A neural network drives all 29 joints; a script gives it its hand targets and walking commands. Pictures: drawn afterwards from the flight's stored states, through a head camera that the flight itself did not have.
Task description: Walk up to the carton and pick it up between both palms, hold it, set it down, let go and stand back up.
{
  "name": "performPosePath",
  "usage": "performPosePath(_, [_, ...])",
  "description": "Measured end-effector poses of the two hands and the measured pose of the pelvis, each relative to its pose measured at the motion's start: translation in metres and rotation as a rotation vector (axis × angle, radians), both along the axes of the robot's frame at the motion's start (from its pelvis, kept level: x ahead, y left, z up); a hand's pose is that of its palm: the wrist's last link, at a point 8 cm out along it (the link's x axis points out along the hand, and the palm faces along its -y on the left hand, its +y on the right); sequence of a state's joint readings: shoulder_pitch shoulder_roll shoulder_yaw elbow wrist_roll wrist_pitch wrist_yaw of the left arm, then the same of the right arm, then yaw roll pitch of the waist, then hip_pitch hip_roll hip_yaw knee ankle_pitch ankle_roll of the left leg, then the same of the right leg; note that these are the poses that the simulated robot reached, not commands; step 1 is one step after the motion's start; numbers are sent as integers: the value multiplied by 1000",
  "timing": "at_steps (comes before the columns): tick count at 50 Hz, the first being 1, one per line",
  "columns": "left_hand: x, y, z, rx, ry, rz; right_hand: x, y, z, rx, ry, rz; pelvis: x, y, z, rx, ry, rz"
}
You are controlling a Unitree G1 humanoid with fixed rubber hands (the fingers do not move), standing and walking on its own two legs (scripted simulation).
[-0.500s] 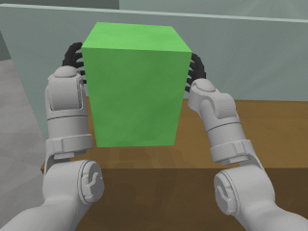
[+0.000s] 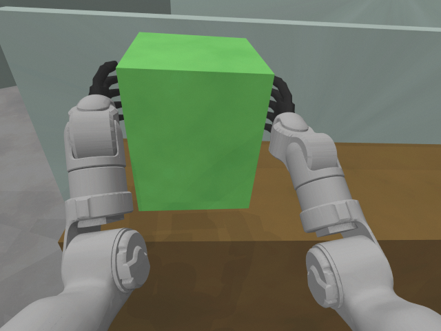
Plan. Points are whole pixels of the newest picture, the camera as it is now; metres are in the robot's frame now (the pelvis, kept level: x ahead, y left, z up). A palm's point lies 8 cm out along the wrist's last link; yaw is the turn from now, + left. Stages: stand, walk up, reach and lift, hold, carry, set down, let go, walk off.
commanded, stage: hold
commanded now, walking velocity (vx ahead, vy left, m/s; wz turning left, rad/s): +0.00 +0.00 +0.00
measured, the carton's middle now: (194, 121) +0.41 +0.02 +0.25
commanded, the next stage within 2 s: set down in 0.48 s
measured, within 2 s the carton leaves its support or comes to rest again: neither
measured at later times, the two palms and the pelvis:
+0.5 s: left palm (102, 106) +0.37 +0.17 +0.30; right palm (280, 120) +0.36 -0.12 +0.28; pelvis +0.00 +0.00 +0.00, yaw +0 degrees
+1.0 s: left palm (103, 113) +0.39 +0.17 +0.28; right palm (271, 124) +0.38 -0.11 +0.26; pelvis +0.01 +0.01 +0.00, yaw +1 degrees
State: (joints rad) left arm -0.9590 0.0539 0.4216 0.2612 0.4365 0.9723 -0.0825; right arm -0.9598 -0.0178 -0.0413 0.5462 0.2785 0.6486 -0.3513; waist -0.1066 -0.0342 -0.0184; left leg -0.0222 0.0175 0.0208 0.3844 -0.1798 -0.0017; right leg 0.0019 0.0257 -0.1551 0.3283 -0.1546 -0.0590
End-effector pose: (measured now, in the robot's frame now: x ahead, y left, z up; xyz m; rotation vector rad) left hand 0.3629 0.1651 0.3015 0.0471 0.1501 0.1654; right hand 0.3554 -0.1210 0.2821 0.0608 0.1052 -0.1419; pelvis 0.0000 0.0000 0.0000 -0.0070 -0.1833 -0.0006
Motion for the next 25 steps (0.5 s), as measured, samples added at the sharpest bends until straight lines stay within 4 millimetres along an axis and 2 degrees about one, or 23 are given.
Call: performPosePath(25, [3,1,1,7,1,-2,2,1,0,3,1,-2,0,1,0,-1,6,3])
